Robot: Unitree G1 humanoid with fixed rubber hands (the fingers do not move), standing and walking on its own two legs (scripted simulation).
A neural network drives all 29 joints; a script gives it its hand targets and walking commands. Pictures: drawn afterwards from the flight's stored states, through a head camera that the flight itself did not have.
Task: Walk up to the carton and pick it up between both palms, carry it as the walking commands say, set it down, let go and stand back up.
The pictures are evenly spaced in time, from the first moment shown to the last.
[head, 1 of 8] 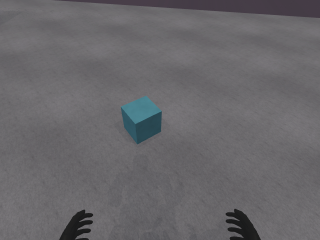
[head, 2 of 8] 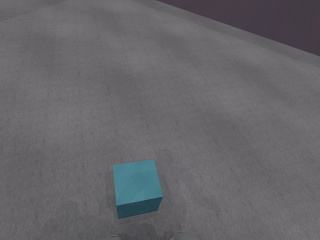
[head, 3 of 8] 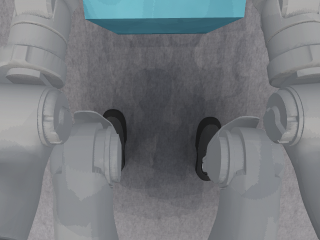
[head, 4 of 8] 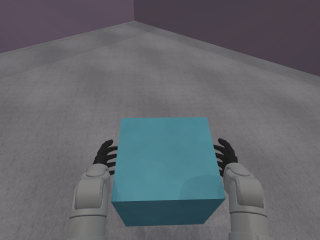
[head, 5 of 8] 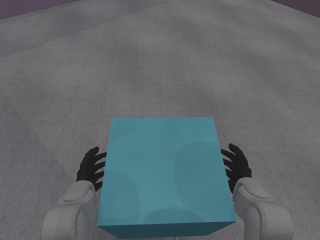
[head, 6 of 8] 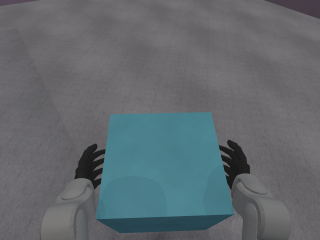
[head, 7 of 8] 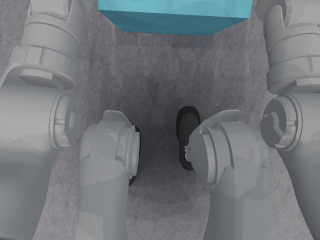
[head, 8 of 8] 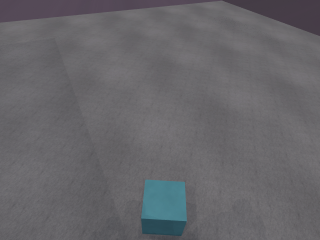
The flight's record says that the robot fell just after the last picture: no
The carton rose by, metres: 0.69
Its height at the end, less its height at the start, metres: +0.00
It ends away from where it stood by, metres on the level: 1.49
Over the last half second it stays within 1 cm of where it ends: yes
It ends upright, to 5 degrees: yes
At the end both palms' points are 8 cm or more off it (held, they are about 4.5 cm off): yes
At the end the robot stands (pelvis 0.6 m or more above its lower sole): yes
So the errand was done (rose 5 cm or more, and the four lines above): yes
